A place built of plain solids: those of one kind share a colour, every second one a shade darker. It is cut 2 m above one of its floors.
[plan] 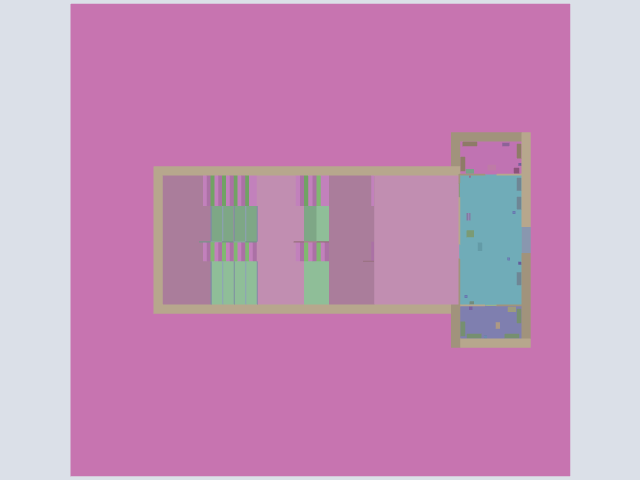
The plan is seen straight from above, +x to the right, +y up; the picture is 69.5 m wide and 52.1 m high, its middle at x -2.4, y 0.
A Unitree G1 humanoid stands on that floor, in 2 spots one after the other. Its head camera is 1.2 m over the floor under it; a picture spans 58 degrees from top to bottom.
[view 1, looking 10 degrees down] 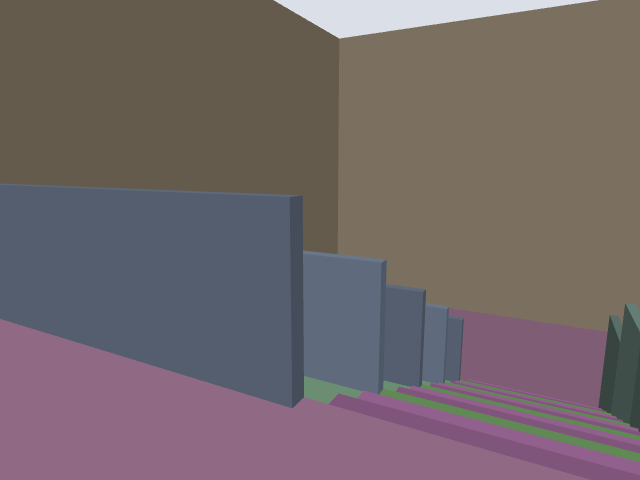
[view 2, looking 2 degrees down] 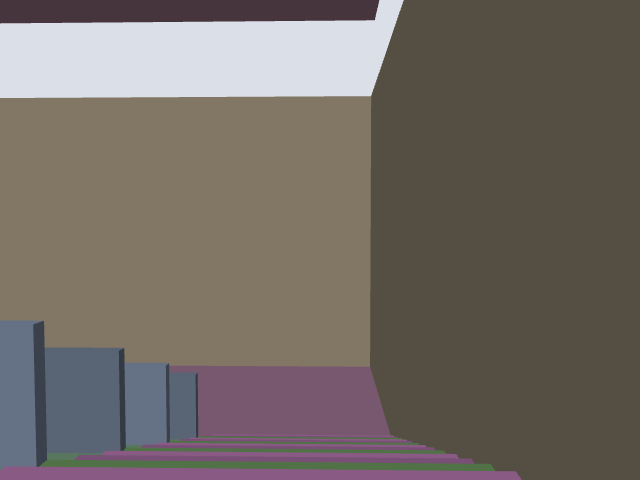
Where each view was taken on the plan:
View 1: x -7.47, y -1.25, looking -152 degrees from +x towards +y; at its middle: wall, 12.44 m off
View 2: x -7.38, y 5.80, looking -179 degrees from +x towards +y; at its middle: wall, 12.11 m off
